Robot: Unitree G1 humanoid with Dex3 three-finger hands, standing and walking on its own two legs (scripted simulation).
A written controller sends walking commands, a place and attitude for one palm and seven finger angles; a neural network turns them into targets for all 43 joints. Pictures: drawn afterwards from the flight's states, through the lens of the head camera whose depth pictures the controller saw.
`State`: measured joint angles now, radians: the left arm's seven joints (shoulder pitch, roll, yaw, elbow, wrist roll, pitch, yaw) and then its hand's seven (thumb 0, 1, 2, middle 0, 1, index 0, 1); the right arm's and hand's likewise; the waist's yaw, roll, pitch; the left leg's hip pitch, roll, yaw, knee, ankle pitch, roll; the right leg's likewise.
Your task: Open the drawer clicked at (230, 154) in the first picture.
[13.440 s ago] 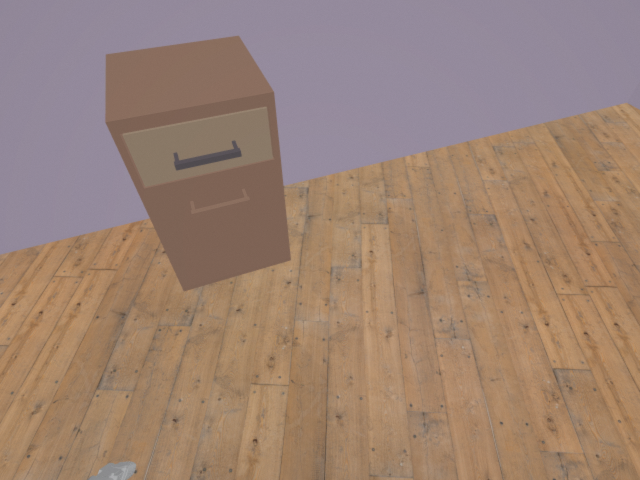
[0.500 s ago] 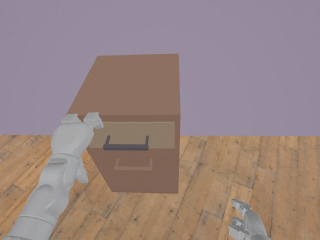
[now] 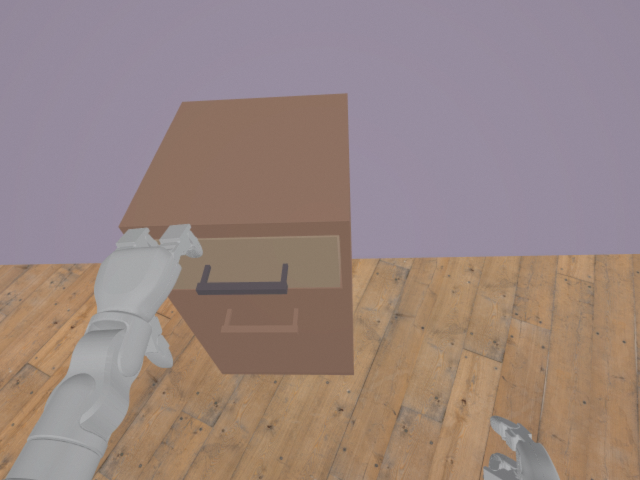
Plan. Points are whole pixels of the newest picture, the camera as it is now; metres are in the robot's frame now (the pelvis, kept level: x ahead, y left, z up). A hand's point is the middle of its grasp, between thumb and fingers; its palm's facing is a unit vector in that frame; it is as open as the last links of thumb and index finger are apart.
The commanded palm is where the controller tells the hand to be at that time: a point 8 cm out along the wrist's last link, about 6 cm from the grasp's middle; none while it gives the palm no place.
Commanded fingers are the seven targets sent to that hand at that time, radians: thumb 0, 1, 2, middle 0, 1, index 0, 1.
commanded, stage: move the hooked fingers above the handle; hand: left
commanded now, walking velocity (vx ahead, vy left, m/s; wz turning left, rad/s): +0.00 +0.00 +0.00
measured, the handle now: (243, 279) +0.50 +0.24 -0.17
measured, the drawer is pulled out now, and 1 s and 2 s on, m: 0.00 0.00 0.00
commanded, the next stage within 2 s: none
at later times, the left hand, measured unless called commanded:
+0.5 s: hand (194, 293) +0.35 +0.24 +0.00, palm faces -0.09 -0.05 -0.99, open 13.9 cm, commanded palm +0.34 +0.24 +0.06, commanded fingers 0.00 -0.50 0.30 -0.30 -1.20 -0.30 -1.20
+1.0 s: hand (214, 292) +0.39 +0.24 -0.06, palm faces -0.11 -0.05 -0.99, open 13.8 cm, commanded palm +0.38 +0.24 +0.00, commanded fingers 0.00 -0.50 0.30 -0.30 -1.20 -0.30 -1.20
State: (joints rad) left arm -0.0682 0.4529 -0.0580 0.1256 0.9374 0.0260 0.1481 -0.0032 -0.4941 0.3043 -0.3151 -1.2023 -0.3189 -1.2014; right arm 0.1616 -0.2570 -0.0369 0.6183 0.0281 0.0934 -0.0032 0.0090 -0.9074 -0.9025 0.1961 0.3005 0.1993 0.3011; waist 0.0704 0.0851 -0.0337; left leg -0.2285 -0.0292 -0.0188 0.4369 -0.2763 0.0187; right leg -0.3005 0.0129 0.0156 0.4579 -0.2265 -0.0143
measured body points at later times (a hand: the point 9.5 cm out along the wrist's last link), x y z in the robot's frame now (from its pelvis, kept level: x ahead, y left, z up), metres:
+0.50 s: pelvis +0.00 -0.01 -0.01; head +0.06 -0.04 +0.43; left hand +0.35 +0.24 +0.06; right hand +0.15 -0.26 -0.14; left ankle -0.04 +0.11 -0.74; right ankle +0.00 -0.11 -0.74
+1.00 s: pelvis +0.00 +0.01 -0.04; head +0.08 +0.00 +0.41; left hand +0.39 +0.24 -0.01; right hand +0.07 -0.26 -0.17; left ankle -0.04 +0.11 -0.74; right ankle +0.00 -0.11 -0.74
